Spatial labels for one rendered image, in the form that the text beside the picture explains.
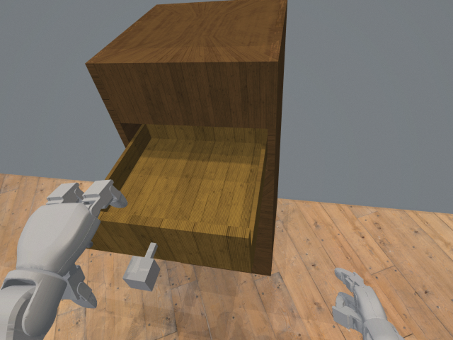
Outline left robot hand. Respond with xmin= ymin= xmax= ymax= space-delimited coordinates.
xmin=16 ymin=180 xmax=127 ymax=308

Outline cabinet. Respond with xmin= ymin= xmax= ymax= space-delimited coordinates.
xmin=85 ymin=0 xmax=287 ymax=276

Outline drawer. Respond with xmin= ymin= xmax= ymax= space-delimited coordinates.
xmin=86 ymin=124 xmax=268 ymax=273

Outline handle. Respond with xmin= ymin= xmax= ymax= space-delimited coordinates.
xmin=122 ymin=242 xmax=160 ymax=291

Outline robot right forearm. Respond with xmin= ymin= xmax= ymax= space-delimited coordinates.
xmin=362 ymin=318 xmax=405 ymax=340

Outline robot left forearm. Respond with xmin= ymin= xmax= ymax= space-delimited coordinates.
xmin=0 ymin=268 xmax=67 ymax=340

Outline right robot hand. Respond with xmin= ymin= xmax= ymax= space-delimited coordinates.
xmin=332 ymin=268 xmax=388 ymax=334

